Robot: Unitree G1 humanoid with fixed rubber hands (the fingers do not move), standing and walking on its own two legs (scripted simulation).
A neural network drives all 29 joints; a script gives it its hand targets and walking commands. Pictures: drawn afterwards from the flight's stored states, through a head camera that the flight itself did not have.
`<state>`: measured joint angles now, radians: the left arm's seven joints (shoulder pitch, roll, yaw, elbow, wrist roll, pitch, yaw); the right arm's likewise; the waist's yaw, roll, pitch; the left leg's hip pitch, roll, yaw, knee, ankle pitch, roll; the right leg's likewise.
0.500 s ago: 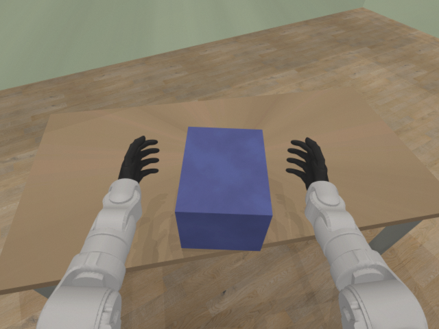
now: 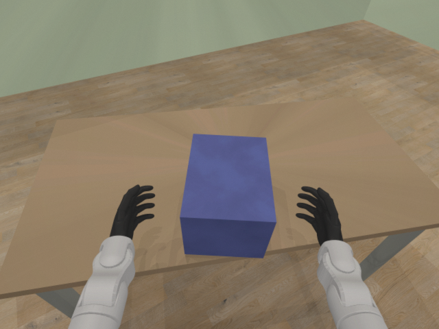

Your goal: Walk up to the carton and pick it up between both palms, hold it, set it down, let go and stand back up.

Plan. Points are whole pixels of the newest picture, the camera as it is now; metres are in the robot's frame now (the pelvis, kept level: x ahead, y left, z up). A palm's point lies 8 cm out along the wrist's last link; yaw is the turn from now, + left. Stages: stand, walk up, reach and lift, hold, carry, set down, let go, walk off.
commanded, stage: set down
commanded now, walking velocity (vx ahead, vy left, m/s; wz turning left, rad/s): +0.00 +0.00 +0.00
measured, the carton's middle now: (226, 193) +0.43 -0.02 -0.04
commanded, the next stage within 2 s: let go in 1.62 s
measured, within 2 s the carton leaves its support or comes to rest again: neither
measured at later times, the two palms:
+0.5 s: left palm (111, 290) +0.22 +0.19 -0.03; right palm (328, 296) +0.20 -0.19 -0.03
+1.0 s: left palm (102, 304) +0.20 +0.21 -0.04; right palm (336, 306) +0.19 -0.20 -0.04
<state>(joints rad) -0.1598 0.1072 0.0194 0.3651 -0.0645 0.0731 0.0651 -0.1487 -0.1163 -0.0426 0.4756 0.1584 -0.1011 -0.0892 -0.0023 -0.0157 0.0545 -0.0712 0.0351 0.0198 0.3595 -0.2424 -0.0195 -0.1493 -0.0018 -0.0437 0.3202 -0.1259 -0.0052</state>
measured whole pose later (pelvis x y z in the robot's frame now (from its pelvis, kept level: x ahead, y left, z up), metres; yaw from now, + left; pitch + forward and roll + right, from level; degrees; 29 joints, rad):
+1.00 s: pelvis +0.01 +0.01 +0.00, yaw -1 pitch -6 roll -1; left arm 0.21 0.16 -0.04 0.39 -0.04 -0.02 0.05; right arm 0.21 -0.13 -0.03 0.55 0.06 -0.22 -0.01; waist 0.02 -0.01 0.07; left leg 0.03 0.04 0.04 0.35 -0.27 -0.01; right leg -0.06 0.00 -0.02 0.33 -0.16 0.00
